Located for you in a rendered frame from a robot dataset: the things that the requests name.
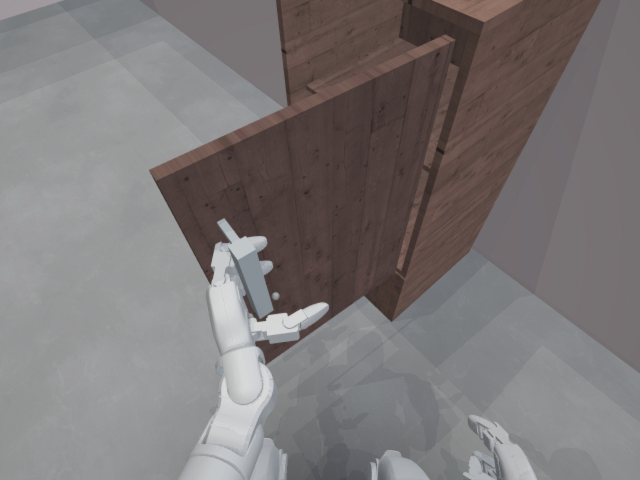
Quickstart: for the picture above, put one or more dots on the cupboard door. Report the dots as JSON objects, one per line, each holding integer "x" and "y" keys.
{"x": 330, "y": 182}

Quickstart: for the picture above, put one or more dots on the right robot thigh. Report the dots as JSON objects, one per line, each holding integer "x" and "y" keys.
{"x": 395, "y": 468}

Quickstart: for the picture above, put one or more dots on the left robot forearm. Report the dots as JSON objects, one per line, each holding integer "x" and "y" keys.
{"x": 231, "y": 441}

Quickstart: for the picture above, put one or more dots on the left robot thigh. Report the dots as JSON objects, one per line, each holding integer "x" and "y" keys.
{"x": 271, "y": 464}

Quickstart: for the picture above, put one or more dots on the robot thigh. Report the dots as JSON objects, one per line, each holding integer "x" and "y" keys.
{"x": 271, "y": 464}
{"x": 395, "y": 468}

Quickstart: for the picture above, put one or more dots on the handle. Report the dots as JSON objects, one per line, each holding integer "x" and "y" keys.
{"x": 247, "y": 263}

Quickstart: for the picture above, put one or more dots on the robot right hand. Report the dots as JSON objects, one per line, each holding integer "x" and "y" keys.
{"x": 509, "y": 463}

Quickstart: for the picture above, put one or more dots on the robot left hand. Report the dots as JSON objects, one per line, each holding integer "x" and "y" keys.
{"x": 229, "y": 314}

